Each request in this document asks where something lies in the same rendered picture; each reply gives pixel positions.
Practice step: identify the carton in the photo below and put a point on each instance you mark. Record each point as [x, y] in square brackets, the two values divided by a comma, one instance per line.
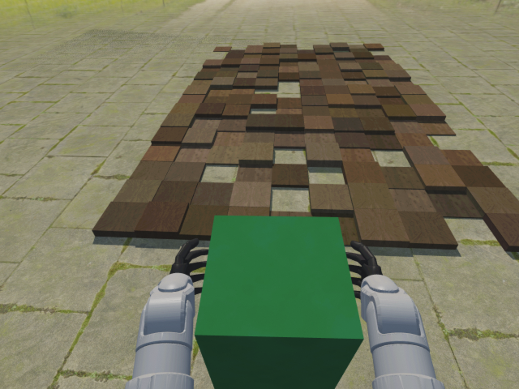
[277, 308]

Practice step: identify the robot left forearm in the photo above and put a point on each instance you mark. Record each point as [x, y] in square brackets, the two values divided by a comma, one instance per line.
[164, 343]

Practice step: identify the robot right forearm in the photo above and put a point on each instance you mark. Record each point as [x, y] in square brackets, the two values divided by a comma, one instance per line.
[398, 342]

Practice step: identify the left robot hand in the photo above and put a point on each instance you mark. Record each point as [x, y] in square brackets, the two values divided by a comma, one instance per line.
[184, 256]

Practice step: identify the right robot hand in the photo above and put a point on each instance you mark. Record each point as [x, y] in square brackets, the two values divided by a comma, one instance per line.
[367, 260]

